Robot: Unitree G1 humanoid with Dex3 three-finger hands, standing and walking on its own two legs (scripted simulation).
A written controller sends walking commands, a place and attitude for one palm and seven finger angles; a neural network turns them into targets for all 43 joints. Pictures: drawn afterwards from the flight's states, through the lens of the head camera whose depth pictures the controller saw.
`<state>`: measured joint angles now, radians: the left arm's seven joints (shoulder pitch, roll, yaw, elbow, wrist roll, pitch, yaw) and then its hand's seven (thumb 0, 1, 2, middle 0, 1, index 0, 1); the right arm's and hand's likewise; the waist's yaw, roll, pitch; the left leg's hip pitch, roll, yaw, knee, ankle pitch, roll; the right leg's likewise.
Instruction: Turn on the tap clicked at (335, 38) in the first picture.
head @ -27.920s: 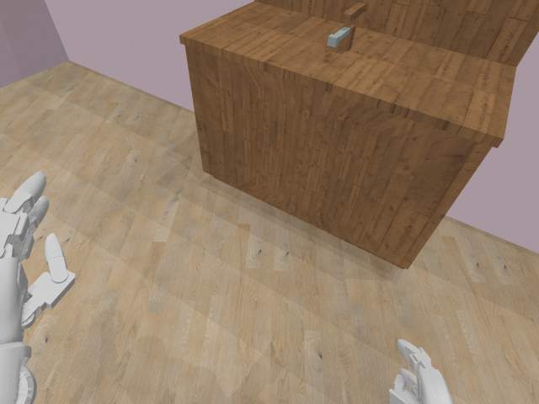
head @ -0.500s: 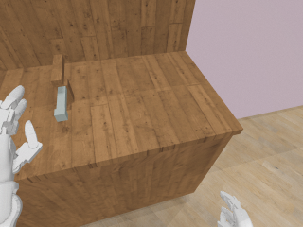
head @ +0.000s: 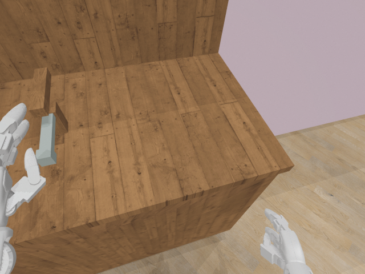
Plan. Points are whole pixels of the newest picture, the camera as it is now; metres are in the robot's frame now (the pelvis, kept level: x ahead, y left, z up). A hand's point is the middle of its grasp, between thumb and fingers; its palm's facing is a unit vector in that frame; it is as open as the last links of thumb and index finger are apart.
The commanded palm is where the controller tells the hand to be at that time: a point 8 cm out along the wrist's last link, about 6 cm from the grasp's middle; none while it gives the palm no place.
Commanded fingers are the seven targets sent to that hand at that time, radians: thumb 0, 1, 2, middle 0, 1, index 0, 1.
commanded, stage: come to a stop and stand still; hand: left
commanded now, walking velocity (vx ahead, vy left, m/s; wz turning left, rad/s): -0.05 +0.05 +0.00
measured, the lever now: (46, 156) +0.31 +0.31 +0.07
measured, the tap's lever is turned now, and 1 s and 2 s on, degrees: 0 0 0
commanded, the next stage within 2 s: look again from close up in 0.66 s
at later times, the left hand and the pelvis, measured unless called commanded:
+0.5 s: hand out of the picture +0.23 +0.28 +0.21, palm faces +0.49 -0.76 -0.43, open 7.5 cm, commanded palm +0.13 +0.28 +0.17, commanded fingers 0.00 0.90 0.90 -0.20 -0.30 -0.20 -0.30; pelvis -0.03 -0.01 +0.00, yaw +2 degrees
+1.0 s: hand out of the picture +0.17 +0.27 +0.17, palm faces +0.43 -0.84 -0.34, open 7.5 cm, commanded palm +0.11 +0.30 +0.17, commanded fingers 0.00 0.90 0.90 -0.20 -0.30 -0.20 -0.30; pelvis -0.04 +0.01 -0.01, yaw +3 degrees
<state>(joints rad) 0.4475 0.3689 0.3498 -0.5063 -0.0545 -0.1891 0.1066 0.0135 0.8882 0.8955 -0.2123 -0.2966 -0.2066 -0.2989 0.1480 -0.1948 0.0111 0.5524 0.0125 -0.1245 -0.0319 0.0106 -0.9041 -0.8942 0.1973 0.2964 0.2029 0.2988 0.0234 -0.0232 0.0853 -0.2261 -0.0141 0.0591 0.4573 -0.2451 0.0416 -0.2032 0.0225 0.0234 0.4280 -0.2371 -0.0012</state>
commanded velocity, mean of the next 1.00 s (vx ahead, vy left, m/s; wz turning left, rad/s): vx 0.00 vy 0.00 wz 0.00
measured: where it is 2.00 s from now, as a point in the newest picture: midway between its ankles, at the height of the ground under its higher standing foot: outside the picture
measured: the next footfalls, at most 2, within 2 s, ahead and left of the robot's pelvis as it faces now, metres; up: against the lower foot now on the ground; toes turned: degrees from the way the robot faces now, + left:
none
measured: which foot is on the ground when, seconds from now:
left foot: down 0.00-1.00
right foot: down 0.00-1.00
